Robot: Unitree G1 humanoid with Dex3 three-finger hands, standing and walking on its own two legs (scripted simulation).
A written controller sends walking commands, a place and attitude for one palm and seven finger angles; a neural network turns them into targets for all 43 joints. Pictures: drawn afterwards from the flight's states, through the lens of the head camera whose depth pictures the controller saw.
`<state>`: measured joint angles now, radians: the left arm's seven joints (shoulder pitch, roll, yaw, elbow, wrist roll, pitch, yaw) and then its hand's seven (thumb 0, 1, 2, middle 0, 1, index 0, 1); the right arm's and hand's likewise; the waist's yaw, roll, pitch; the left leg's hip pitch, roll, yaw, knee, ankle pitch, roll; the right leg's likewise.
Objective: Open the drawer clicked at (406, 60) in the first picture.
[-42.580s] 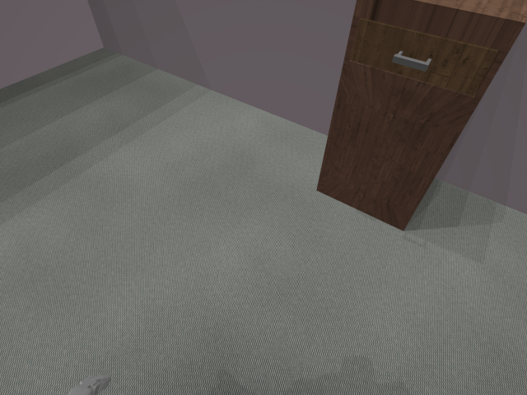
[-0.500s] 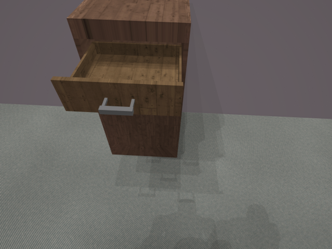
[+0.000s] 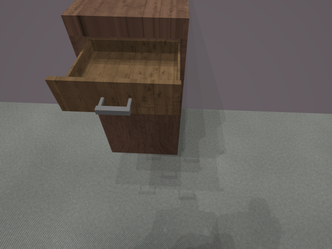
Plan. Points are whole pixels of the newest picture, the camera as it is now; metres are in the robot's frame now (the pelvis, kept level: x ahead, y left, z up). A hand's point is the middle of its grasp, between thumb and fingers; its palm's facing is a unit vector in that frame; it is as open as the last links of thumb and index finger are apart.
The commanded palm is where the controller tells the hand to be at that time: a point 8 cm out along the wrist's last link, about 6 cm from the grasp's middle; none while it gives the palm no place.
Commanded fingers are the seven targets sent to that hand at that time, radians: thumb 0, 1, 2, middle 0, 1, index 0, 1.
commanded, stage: look to check the result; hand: left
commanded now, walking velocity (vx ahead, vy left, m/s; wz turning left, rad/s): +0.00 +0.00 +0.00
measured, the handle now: (114, 105) +0.52 +0.20 +0.01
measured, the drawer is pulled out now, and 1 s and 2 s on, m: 0.28 0.28 0.28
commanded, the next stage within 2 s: stand and wait in 0.24 s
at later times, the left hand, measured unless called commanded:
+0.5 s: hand out of the picture +0.01 +0.16 -0.17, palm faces +0.03 -0.98 -0.19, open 7.4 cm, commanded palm none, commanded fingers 0.00 0.90 0.90 -0.20 -0.30 -0.20 -0.30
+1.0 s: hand out of the picture +0.03 +0.16 -0.17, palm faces +0.03 -0.98 -0.20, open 7.4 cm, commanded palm none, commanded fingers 0.00 0.90 0.90 -0.20 -0.30 -0.20 -0.30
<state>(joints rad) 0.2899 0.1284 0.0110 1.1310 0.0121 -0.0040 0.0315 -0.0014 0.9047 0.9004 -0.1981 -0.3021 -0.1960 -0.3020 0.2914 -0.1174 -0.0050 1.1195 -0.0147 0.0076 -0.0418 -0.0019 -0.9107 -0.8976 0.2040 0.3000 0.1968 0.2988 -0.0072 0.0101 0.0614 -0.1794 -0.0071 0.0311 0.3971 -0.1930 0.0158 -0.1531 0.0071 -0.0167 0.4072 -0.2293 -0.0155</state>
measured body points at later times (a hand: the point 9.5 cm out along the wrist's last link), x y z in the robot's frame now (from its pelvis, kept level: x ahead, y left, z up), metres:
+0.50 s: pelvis +0.01 -0.01 +0.00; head +0.03 -0.02 +0.45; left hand +0.01 +0.21 -0.16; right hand +0.01 -0.23 -0.16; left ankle +0.01 +0.11 -0.74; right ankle +0.00 -0.11 -0.74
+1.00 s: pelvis +0.02 -0.02 +0.00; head +0.04 -0.02 +0.45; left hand +0.03 +0.21 -0.16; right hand +0.03 -0.24 -0.16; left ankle +0.01 +0.11 -0.74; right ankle +0.00 -0.11 -0.74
